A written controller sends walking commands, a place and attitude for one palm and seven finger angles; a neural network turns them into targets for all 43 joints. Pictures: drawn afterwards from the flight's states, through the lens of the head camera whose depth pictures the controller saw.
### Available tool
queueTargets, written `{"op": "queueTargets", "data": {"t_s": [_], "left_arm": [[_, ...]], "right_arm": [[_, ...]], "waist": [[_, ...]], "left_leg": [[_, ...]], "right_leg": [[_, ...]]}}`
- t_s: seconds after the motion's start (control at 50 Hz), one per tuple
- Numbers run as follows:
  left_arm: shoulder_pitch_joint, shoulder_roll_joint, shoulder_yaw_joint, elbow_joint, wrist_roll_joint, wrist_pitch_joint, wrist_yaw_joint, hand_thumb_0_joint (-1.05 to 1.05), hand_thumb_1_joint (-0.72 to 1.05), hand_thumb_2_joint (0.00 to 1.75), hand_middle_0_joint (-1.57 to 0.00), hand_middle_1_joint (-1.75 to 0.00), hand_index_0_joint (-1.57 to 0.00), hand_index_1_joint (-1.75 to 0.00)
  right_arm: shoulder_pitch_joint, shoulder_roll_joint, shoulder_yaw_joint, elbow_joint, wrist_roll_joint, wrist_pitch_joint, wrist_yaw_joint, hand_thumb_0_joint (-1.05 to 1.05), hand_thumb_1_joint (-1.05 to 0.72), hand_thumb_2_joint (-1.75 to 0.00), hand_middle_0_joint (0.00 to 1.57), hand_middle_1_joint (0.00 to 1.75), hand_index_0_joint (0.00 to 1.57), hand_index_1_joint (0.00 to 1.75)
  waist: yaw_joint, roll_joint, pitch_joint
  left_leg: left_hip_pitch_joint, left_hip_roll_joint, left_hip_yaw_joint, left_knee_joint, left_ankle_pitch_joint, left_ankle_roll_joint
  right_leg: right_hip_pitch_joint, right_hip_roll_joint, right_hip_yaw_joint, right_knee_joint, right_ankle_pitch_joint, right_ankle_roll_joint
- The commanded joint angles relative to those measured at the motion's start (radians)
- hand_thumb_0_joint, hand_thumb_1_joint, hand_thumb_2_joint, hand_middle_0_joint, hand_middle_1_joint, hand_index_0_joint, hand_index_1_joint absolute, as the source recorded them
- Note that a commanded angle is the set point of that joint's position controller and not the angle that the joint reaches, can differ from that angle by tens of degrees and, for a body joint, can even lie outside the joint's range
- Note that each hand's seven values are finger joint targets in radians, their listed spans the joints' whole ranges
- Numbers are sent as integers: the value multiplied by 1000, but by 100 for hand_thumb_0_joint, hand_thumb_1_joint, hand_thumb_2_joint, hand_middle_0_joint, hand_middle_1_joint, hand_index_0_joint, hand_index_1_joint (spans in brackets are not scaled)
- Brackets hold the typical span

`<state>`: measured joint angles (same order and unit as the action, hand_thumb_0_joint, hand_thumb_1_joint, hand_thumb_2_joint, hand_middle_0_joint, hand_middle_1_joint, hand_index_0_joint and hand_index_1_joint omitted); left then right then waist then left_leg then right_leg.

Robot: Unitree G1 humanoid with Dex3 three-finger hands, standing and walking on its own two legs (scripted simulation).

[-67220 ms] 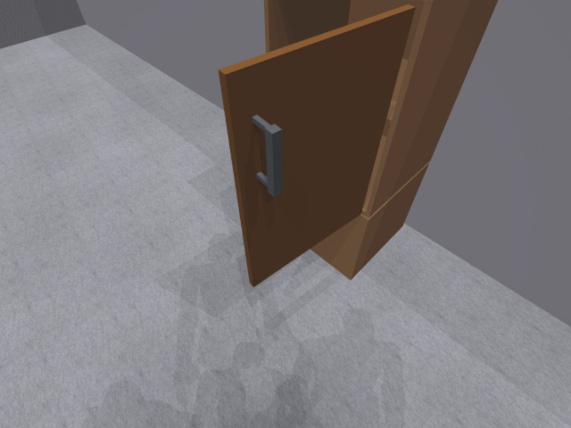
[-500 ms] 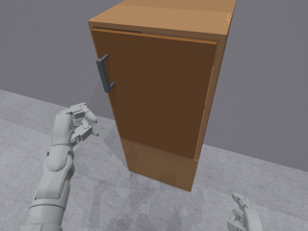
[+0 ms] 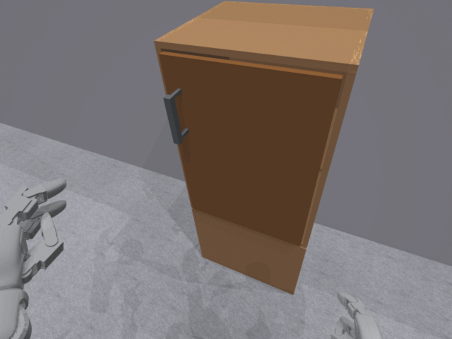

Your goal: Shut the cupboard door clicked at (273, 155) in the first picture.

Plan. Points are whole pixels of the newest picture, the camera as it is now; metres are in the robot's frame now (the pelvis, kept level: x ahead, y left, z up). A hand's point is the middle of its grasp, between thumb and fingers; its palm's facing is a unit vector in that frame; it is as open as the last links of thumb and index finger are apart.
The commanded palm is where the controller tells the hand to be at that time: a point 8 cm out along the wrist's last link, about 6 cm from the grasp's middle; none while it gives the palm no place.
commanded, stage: draw the hand back to the body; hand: left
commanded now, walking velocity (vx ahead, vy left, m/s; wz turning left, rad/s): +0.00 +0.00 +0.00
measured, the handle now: (177, 117) +0.62 +0.20 +0.09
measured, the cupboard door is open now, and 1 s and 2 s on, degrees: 0 0 0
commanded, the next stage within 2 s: step back with the hand held close in 0.40 s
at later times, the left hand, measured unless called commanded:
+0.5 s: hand (53, 237) +0.20 +0.27 +0.16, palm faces +0.46 -0.78 -0.42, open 7.4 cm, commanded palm +0.15 +0.30 +0.17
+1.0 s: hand (13, 264) +0.16 +0.29 +0.16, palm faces +0.41 -0.76 -0.50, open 7.4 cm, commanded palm +0.10 +0.32 +0.17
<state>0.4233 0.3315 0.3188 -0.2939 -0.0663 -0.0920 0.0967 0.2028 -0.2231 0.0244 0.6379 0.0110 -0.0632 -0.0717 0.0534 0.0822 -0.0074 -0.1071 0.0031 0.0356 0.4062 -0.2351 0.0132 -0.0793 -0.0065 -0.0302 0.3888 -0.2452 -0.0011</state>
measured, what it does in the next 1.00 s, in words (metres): shifts its weight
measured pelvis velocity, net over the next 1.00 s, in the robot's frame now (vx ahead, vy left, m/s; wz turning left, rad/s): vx -0.05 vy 0.03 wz -0.02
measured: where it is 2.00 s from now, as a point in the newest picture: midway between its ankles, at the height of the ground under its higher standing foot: outside the picture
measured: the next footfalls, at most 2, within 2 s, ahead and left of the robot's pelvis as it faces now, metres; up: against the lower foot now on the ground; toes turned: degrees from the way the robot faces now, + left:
right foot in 1.70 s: -0.27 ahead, -0.12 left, +0.00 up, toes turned +6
left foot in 1.88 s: -0.21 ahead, +0.13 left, +0.00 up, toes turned +5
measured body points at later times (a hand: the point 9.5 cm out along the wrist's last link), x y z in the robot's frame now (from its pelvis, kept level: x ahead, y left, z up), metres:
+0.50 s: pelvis +0.01 +0.00 +0.00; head -0.01 -0.03 +0.45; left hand +0.17 +0.31 +0.18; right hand +0.20 -0.22 -0.09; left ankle -0.01 +0.11 -0.74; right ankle -0.02 -0.12 -0.74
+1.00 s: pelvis -0.05 +0.03 -0.01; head -0.05 +0.02 +0.44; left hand +0.13 +0.33 +0.19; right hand +0.12 -0.22 -0.09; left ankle -0.01 +0.11 -0.74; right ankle -0.02 -0.12 -0.74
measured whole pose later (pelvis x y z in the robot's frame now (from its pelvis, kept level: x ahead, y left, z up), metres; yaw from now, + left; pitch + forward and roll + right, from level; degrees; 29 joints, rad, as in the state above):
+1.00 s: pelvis -0.05 +0.03 -0.01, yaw -1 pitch +0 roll -1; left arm 0.54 0.45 0.43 -0.44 -0.06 -0.15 0.14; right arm 0.20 -0.24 0.00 0.54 0.02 0.02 -0.10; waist 0.00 0.03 -0.03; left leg -0.32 -0.01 0.07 0.54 -0.22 0.05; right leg -0.30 -0.03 0.00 0.52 -0.22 0.03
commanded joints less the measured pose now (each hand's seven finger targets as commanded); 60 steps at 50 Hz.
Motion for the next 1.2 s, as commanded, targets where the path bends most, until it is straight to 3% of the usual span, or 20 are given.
{"op": "queueTargets", "data": {"t_s": [0.0,0.06,0.12,0.22,0.28,0.4,0.48,0.5,0.52,0.54,0.62,0.76,0.8,0.86,0.9,1.04,1.06,1.12,1.16,1.18], "left_arm": [[-5,221,176,-289,-5,-75,25,0,90,90,-20,-30,-20,-30],[-77,154,96,-260,7,-66,24,0,90,90,-20,-30,-20,-30],[-127,164,96,-228,15,-62,36,0,90,90,-20,-30,-20,-30],[-95,192,131,-262,13,-64,42,0,90,90,-20,-30,-20,-30],[-69,213,151,-314,15,-66,42,0,90,90,-20,-30,-20,-30],[-43,203,157,-280,7,-54,34,0,90,90,-20,-30,-20,-30],[-16,171,137,-241,1,-46,26,0,90,90,-20,-30,-20,-30],[-31,183,145,-250,1,-46,26,0,90,90,-20,-30,-20,-30],[-121,297,239,-297,0,-84,30,0,90,90,-20,-30,-20,-30],[-25,237,191,-230,0,-89,25,0,90,90,-20,-30,-20,-30],[33,232,174,-269,5,-103,33,0,90,90,-20,-30,-20,-30],[87,316,255,-359,-3,-100,59,0,90,90,-20,-30,-20,-30],[102,297,246,-357,-5,-101,61,0,90,90,-20,-30,-20,-30],[124,310,267,-343,-7,-103,63,0,90,90,-20,-30,-20,-30],[116,275,232,-339,-5,-110,62,0,90,90,-20,-30,-20,-30],[55,240,216,-310,31,-151,71,0,90,90,-20,-30,-20,-30],[35,273,246,-317,40,-162,74,0,90,90,-20,-30,-20,-30],[-20,250,224,-341,60,-185,78,0,90,90,-20,-30,-20,-30],[-32,295,260,-366,66,-200,82,0,90,90,-20,-30,-20,-30],[-27,270,239,-390,64,-209,82,0,90,90,-20,-30,-20,-30]], "right_arm": [[-143,-90,-41,-176,1,-68,-8,0,-90,-90,20,30,20,30],[-134,-100,-44,-158,2,-81,-12,0,-90,-90,20,30,20,30],[-122,-109,-45,-151,0,-85,-21,0,-90,-90,20,30,20,30],[-129,-104,-46,-157,-6,-88,-26,0,-90,-90,20,30,20,30],[-132,-94,-40,-160,-9,-92,-22,0,-90,-90,20,30,20,30],[-131,-91,-36,-160,-6,-82,-16,0,-90,-90,20,30,20,30],[-121,-93,-42,-163,-2,-71,-16,0,-90,-90,20,30,20,30],[-123,-97,-44,-167,-3,-68,-15,0,-90,-90,20,30,20,30],[-114,-138,-60,-193,5,-49,-14,0,-90,-90,20,30,20,30],[-112,-122,-57,-178,1,-37,-17,0,-90,-90,20,30,20,30],[-108,-120,-64,-191,4,-8,-16,0,-90,-90,20,30,20,30],[-114,-134,-75,-233,7,39,-38,0,-90,-90,20,30,20,30],[-104,-129,-73,-244,11,50,-38,0,-90,-90,20,30,20,30],[-104,-142,-80,-247,7,52,-40,0,-90,-90,20,30,20,30],[-92,-140,-74,-249,10,48,-37,0,-90,-90,20,30,20,30],[-78,-156,-74,-248,12,12,-37,0,-90,-90,20,30,20,30],[-86,-165,-78,-247,7,4,-42,0,-90,-90,20,30,20,30],[-70,-160,-76,-245,6,-18,-39,0,-90,-90,20,30,20,30],[-71,-161,-81,-243,2,-31,-40,0,-90,-90,20,30,20,30],[-63,-144,-77,-245,2,-38,-36,0,-90,-90,20,30,20,30]], "waist": [[12,-17,-64],[-16,-18,5],[-18,-51,10],[7,-62,-99],[16,15,-133],[10,2,-41],[3,-44,-36],[6,-47,-44],[-33,-48,-18],[-38,-87,-45],[-44,-79,-143],[-40,-35,-222],[-44,-30,-211],[-37,-1,-192],[-44,9,-155],[-55,33,-27],[-51,48,-24],[-55,67,-20],[-52,53,-32],[-57,39,-33]], "left_leg": [[5,10,-5,-43,218,3],[6,14,-6,-47,185,5],[2,9,-14,-57,145,9],[28,1,-10,-46,202,14],[31,0,-8,-34,270,5],[-4,10,-7,-36,284,-4],[8,18,-3,-39,289,-2],[5,17,-5,-43,274,-2],[-72,43,-20,17,192,21],[-66,38,-26,46,174,23],[-60,42,-21,94,252,14],[-73,79,-47,78,476,9],[-113,92,-58,62,483,9],[-174,104,-72,31,395,15],[-247,122,-94,-7,290,22],[-651,158,-161,-142,-429,84],[-699,166,-172,-155,-484,94],[-775,176,-182,-144,-577,106],[-762,156,-169,-95,-588,102],[-721,132,-158,-53,-560,92]], "right_leg": [[-14,11,-13,-49,192,-5],[-75,13,-12,-69,152,0],[-89,13,-19,-65,108,0],[-15,7,-12,-43,171,-3],[22,2,-10,-28,236,-7],[-11,8,-17,-37,243,-6],[-24,10,-17,-40,242,-1],[-21,10,-18,-39,231,-1],[-90,-46,66,-73,277,-12],[-101,-81,79,-68,305,-21],[-85,-121,94,-4,430,-35],[-57,-70,57,107,506,-8],[-44,-56,48,136,473,-3],[-45,-35,48,143,387,3],[-43,-25,43,159,283,10],[75,7,60,232,46,21],[104,19,66,242,19,25],[128,28,71,293,-42,22],[93,26,110,268,-91,10],[38,9,133,237,-105,-4]]}}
